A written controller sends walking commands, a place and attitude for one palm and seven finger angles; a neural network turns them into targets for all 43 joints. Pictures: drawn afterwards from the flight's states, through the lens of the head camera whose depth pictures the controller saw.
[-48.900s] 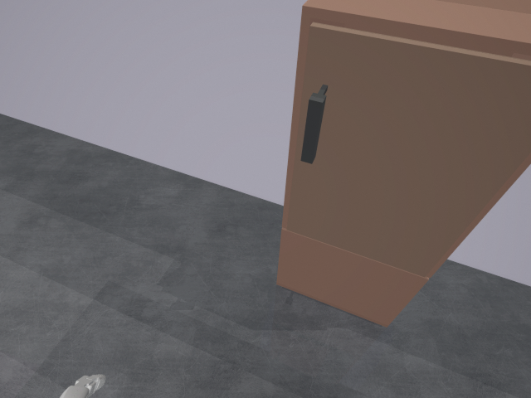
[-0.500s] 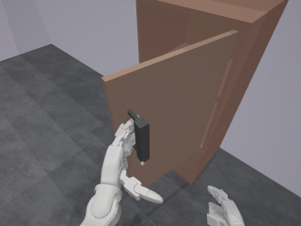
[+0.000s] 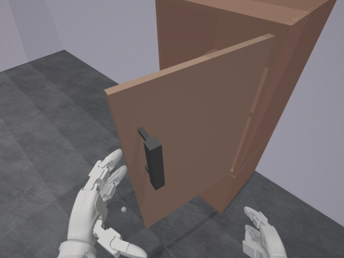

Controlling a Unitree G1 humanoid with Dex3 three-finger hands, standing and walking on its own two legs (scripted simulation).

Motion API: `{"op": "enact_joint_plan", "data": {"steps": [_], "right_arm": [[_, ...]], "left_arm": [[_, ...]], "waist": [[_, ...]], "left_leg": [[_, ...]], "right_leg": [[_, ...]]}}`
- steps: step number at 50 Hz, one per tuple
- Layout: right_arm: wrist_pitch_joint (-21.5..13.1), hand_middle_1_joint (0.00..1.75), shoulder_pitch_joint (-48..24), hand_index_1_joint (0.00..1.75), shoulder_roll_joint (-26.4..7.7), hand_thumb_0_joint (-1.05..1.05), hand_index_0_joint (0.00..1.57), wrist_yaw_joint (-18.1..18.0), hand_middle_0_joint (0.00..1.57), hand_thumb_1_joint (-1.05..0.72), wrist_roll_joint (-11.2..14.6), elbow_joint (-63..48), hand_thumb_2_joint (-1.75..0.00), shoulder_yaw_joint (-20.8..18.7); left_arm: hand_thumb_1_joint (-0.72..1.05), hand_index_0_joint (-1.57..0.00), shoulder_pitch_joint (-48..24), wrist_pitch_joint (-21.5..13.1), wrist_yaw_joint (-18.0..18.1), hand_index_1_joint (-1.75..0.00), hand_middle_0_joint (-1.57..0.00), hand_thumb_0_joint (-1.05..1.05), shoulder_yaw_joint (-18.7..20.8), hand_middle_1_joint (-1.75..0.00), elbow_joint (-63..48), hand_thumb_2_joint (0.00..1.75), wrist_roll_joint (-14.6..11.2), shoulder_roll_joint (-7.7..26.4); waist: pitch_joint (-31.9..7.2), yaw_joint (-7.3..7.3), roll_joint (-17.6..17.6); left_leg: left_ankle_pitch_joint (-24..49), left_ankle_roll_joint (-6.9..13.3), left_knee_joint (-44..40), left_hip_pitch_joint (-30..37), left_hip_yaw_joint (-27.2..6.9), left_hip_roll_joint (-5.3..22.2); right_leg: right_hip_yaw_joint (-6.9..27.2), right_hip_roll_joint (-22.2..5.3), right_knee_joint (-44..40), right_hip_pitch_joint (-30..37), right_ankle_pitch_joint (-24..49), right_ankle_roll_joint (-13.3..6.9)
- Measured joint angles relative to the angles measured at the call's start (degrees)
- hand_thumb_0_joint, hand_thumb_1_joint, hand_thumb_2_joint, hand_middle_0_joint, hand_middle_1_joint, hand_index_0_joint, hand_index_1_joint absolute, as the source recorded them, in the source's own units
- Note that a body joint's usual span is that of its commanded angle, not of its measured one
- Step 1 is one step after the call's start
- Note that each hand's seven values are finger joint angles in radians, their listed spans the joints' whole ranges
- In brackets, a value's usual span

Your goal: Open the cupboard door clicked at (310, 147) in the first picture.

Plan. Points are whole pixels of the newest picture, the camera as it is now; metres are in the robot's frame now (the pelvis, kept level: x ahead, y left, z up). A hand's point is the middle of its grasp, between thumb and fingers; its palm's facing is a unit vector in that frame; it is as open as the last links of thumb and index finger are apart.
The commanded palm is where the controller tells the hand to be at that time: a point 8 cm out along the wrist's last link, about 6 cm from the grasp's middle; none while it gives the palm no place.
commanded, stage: slide the hand sideways off the handle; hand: left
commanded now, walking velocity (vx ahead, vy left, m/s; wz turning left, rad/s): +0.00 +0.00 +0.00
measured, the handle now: (150, 158) +0.30 +0.07 +0.11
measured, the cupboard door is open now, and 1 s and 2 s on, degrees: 77 77 77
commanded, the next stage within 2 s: draw the hand back to the body in 0.22 s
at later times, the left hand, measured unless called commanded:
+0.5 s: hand (105, 218) +0.17 +0.13 +0.12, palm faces +0.00 -1.00 -0.07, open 16.3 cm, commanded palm +0.14 +0.19 +0.13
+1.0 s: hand (60, 207) +0.17 +0.20 +0.14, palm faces +0.24 -0.92 -0.30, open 15.1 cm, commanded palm +0.13 +0.25 +0.17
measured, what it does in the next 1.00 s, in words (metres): stands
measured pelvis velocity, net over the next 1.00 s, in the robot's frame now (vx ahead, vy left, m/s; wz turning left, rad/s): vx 0.00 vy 0.00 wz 0.02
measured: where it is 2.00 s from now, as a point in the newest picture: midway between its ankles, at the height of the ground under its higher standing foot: outside the picture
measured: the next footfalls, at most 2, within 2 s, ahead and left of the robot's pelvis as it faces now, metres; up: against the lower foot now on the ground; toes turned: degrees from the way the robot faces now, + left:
none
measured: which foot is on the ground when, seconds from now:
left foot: down 0.00-1.00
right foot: down 0.00-1.00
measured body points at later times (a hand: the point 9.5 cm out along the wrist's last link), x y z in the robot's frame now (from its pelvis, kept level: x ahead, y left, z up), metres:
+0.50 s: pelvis +0.00 -0.02 +0.00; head -0.01 -0.04 +0.45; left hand +0.16 +0.18 +0.13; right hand +0.19 -0.23 -0.07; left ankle -0.01 +0.09 -0.71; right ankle -0.02 -0.09 -0.71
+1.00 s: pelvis +0.00 +0.00 +0.02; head -0.01 -0.01 +0.47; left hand +0.16 +0.25 +0.16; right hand +0.20 -0.20 -0.05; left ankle -0.01 +0.09 -0.71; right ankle -0.02 -0.09 -0.71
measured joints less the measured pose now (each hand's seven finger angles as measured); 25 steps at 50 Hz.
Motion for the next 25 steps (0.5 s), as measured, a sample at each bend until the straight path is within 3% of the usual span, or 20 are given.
{"op": "enact_joint_plan", "data": {"steps": [8,16,25], "right_arm": [[-4.1,0.3,2.15,0.3,-1.29,0.02,0.2,-1.32,0.2,-0.9,0.27,1.39,-0.9,-0.94],[-7.63,0.3,2.13,0.3,-1.77,0.02,0.2,-2.51,0.2,-0.9,0.69,3.4,-0.9,-1.47],[-9.41,0.3,1.51,0.3,-1.29,0.02,0.2,-3.1,0.2,-0.9,1.14,4.54,-0.9,-1.29]], "left_arm": [[-0.5,-0.16,4.69,-3.16,-4.94,-0.31,-0.17,-0.01,5.0,-0.31,-1.14,0.3,-2.92,1.4],[-0.5,-0.15,4.25,-5.28,-8.13,-0.3,-0.15,-0.01,7.92,-0.3,1.09,0.3,-5.8,2.3],[-0.5,-0.15,2.75,-4.32,-9.34,-0.3,-0.15,-0.01,9.92,-0.3,1.14,0.3,-6.66,3.5]], "waist": [[-1.0,0.19,0.41],[-1.34,0.06,1.05],[-1.4,0.31,1.31]], "left_leg": [[-0.62,-0.74,1.61,-2.03,-1.35,0.25],[-0.56,-1.2,2.27,-3.2,-2.09,0.4],[-0.01,-1.18,1.18,-1.95,-2.05,0.44]], "right_leg": [[-1.42,0.28,1.14,-1.51,-0.79,-0.7],[-2.2,0.45,1.51,-2.4,-0.8,-1.05],[-2.11,0.47,0.4,-1.15,-0.22,-1.06]]}}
